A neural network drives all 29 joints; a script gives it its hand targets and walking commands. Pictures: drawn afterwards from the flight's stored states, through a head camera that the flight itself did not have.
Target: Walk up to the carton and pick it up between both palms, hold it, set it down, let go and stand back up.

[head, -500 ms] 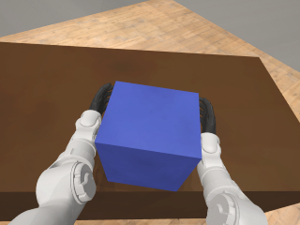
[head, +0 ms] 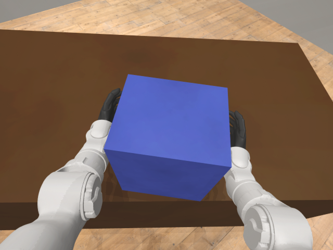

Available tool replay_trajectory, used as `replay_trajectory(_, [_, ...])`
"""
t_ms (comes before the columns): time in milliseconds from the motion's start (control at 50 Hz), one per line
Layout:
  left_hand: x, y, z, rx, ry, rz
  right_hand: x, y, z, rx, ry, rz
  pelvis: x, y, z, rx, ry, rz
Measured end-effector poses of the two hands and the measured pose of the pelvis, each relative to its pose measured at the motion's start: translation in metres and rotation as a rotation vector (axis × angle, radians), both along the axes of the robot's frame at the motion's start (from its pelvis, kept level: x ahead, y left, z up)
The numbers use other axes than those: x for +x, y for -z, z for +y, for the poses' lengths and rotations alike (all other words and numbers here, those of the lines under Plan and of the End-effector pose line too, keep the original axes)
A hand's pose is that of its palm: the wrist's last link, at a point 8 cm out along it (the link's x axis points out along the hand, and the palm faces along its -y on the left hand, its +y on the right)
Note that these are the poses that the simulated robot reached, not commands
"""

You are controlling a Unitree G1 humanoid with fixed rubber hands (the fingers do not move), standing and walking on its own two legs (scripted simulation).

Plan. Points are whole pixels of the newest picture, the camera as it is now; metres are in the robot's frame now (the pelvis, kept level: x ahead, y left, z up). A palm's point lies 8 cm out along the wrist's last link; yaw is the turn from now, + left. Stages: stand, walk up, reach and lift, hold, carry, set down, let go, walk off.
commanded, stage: set down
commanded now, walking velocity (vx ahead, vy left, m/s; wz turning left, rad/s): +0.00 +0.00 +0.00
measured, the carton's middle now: (168, 145) +0.38 +0.01 +0.01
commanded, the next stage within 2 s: none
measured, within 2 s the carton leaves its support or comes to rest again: neither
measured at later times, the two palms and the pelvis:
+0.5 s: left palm (84, 149) +0.36 +0.21 +0.01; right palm (249, 161) +0.33 -0.18 +0.02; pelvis -0.03 -0.01 +0.00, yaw +0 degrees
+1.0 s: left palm (77, 167) +0.32 +0.22 +0.00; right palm (257, 182) +0.28 -0.19 +0.02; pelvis -0.03 -0.01 +0.00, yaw +0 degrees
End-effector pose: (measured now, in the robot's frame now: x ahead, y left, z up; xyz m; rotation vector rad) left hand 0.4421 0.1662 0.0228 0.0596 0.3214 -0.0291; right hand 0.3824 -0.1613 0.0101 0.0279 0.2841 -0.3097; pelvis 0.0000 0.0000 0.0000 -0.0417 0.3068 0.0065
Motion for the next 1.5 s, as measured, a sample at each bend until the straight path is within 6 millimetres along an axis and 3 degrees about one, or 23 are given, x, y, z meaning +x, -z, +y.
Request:
replay_trajectory(220, [-0.031, 0.005, 0.024, 0.016, -0.04, 0.015, -0.013, -0.014, -0.013, -0.017, 0.002, -0.031, -0.013, 0.001, -0.002, 0.003, 0.0, -0.017])
replay_trajectory(400, [-0.067, 0.019, 0.045, 0.018, -0.081, 0.025, -0.038, -0.009, -0.017, -0.009, 0.0, -0.019, -0.025, 0.002, -0.004, 0.006, -0.001, -0.04])
replay_trajectory(620, [-0.085, 0.012, 0.046, 0.007, -0.063, -0.014, -0.063, -0.009, -0.022, 0.016, 0.019, -0.035, -0.035, 0.003, -0.009, 0.012, -0.002, -0.066])
replay_trajectory(840, [-0.104, 0.01, 0.051, 0.006, -0.031, -0.015, -0.083, -0.014, -0.018, 0.034, 0.038, -0.067, -0.03, 0.001, -0.009, 0.014, -0.004, -0.138])
replay_trajectory(1000, [-0.124, 0.02, 0.056, 0.005, -0.023, 0.021, -0.103, -0.008, -0.024, 0.035, 0.064, -0.055, -0.025, -0.001, -0.009, 0.014, -0.006, -0.208])
replay_trajectory(1260, [-0.155, 0.018, 0.062, 0.015, -0.004, -0.014, -0.14, -0.004, -0.026, 0.041, 0.075, -0.077, -0.025, -0.002, -0.008, 0.013, -0.008, -0.291])
replay_trajectory(1500, [-0.2, 0.026, 0.075, 0.026, -0.014, 0.011, -0.173, -0.008, -0.026, 0.049, 0.085, -0.082, -0.026, -0.002, -0.007, 0.013, -0.01, -0.342])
